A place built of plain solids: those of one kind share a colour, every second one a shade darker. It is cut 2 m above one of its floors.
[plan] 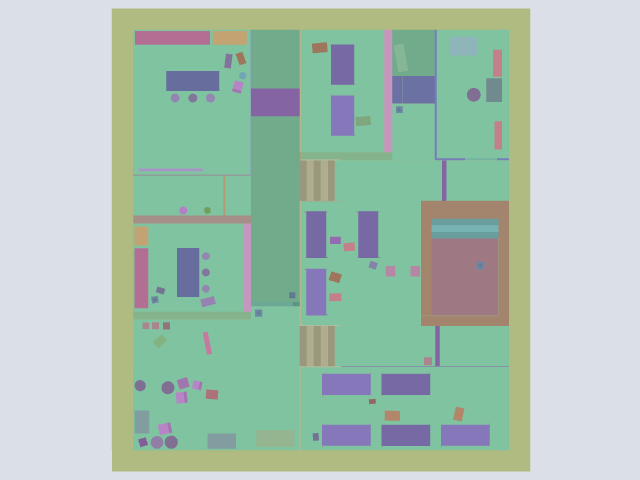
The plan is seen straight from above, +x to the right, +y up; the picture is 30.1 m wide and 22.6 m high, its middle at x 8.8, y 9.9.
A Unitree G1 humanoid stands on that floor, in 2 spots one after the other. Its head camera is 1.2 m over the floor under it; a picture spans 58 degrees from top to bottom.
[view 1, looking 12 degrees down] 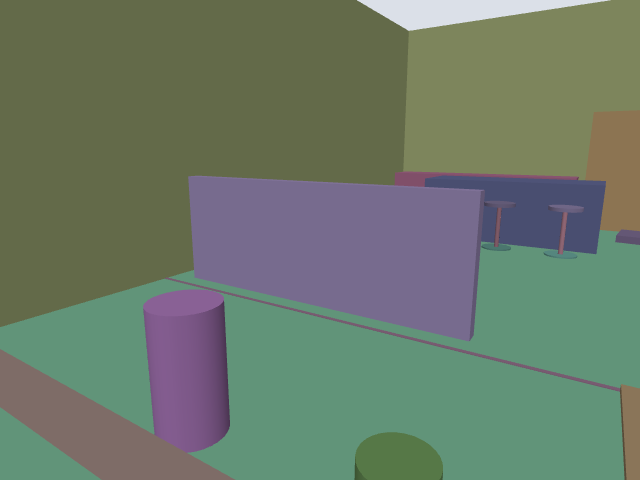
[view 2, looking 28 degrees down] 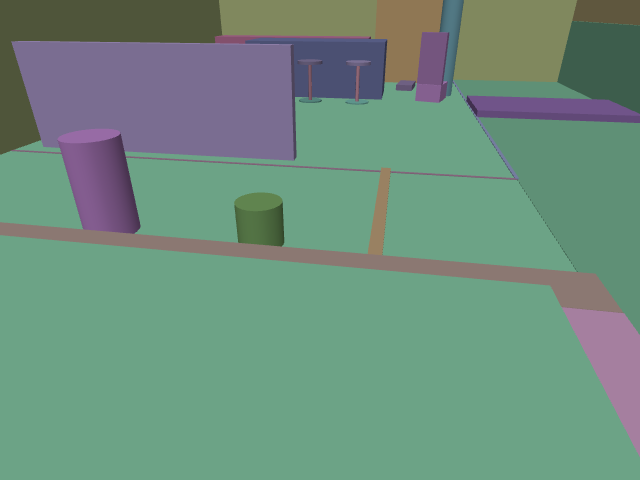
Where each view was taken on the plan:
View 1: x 4.02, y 9.96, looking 123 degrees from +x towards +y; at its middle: screenS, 3.88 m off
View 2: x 4.37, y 8.73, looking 100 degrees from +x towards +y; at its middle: floor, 3.07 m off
